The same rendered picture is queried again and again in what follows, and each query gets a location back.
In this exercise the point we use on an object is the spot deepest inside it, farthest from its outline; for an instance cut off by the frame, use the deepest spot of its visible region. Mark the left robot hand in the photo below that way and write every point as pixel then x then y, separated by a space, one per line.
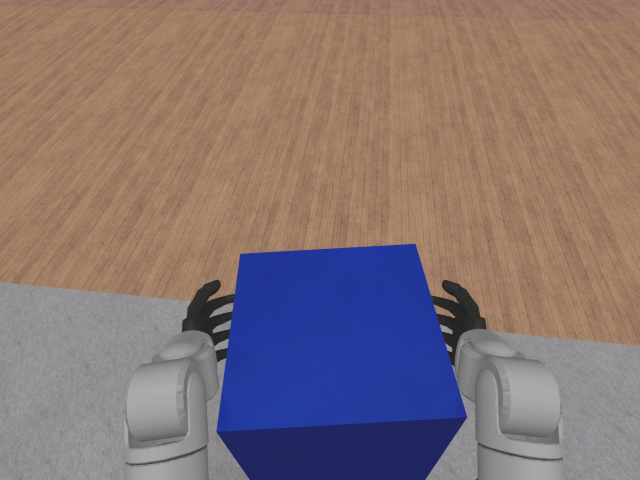
pixel 199 310

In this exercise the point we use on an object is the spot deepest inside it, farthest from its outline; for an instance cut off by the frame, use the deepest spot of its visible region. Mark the right robot hand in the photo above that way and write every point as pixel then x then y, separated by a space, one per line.
pixel 467 315

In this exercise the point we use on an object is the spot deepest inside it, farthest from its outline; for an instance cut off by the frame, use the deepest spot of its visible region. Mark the left robot forearm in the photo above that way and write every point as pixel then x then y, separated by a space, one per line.
pixel 165 424

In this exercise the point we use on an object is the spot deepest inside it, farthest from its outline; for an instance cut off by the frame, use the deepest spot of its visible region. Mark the carton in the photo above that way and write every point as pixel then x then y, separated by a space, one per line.
pixel 337 368

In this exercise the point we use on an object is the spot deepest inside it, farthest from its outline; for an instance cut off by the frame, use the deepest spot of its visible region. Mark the right robot forearm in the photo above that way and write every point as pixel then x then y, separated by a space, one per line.
pixel 518 409

